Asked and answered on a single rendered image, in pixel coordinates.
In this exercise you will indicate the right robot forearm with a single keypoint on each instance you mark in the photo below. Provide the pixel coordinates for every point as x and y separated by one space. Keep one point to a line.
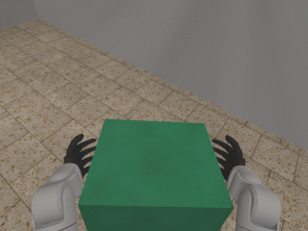
259 209

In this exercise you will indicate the left robot hand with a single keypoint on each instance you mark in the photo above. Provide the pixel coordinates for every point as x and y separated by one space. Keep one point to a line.
74 156

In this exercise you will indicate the left robot forearm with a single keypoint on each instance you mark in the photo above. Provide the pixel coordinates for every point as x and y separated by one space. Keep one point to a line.
53 205

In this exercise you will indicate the right robot hand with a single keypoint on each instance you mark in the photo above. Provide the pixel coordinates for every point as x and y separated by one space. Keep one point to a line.
233 158

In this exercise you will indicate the carton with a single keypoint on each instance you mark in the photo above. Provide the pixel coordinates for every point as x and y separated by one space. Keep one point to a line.
150 175

